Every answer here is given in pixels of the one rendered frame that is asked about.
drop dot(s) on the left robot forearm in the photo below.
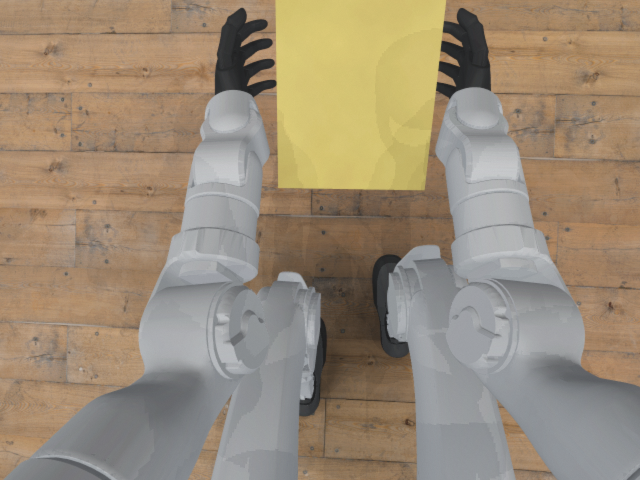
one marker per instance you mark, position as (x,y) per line
(222,204)

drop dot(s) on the robot right hand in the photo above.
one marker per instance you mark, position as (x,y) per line
(474,70)

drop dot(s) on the left robot upper arm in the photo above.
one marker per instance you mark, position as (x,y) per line
(197,342)

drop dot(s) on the right robot forearm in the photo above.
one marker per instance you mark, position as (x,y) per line
(488,197)

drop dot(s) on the robot right shin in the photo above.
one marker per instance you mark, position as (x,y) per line
(421,253)

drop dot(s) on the carton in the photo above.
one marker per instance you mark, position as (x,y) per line
(356,86)

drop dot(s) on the robot right thigh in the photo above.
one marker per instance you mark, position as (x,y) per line
(459,430)

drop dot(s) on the right robot upper arm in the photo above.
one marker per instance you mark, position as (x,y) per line
(524,341)

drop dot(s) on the robot left hand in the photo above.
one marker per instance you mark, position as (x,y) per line
(230,73)

